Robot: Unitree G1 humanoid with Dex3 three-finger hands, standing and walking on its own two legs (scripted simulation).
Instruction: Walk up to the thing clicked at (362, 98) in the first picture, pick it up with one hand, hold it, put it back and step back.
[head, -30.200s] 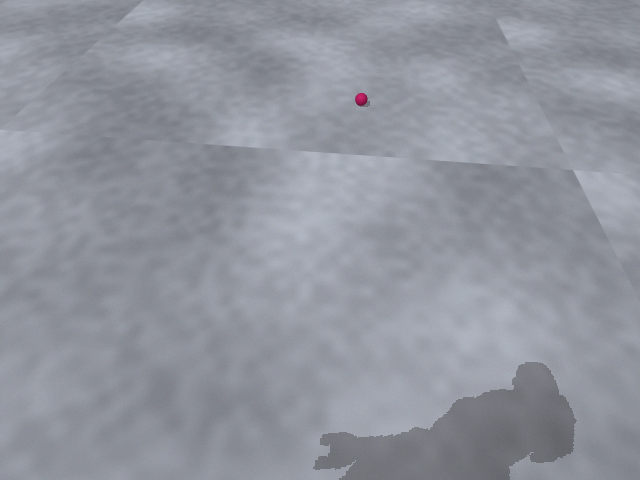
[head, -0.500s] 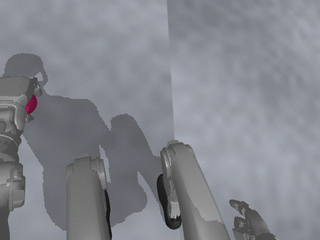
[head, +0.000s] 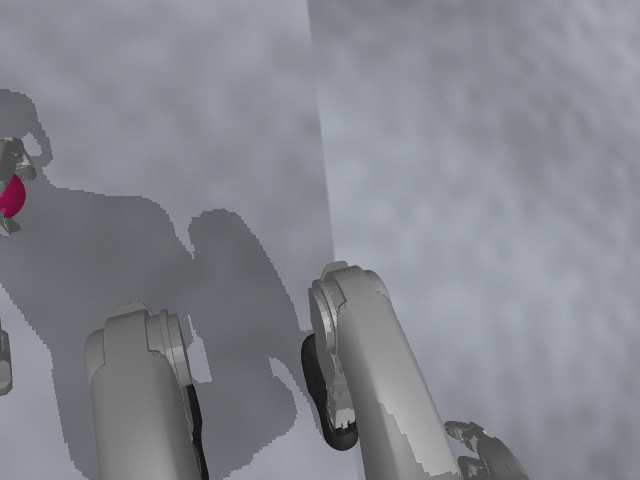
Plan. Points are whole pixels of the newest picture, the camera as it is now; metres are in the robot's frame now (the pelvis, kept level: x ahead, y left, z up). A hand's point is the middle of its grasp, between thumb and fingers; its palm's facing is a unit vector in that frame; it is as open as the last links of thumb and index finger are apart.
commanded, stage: crouch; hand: left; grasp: from above
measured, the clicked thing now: out of the picture +0.48 +0.32 -0.18
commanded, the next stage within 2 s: lower in 0.08 s
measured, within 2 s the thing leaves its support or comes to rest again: neither
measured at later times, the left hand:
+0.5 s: hand (6, 207) +0.47 +0.31 -0.21, palm faces -0.47 -0.07 -0.88, open 8.5 cm
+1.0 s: hand (27, 209) +0.48 +0.30 -0.26, palm faces -0.45 -0.09 -0.89, open 8.5 cm
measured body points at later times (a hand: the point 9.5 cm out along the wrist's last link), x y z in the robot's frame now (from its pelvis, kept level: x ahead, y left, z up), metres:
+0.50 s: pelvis +0.00 +0.00 -0.03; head +0.26 +0.08 +0.33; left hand +0.49 +0.31 -0.16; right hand +0.05 -0.27 -0.12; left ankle +0.08 +0.13 -0.32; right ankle +0.10 -0.13 -0.32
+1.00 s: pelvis +0.00 +0.00 -0.05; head +0.28 +0.09 +0.30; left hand +0.50 +0.31 -0.21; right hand +0.04 -0.27 -0.13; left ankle +0.08 +0.13 -0.32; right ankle +0.10 -0.13 -0.32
